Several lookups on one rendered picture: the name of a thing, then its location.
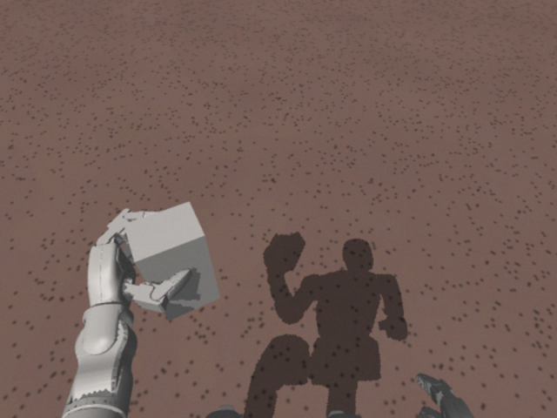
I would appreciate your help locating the left robot arm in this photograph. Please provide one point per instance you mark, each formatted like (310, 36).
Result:
(104, 348)

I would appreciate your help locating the right robot hand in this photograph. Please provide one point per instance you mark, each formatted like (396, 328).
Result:
(442, 395)

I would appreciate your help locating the left robot hand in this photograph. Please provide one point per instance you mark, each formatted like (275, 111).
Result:
(111, 275)

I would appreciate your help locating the carton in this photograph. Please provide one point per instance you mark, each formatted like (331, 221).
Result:
(167, 242)

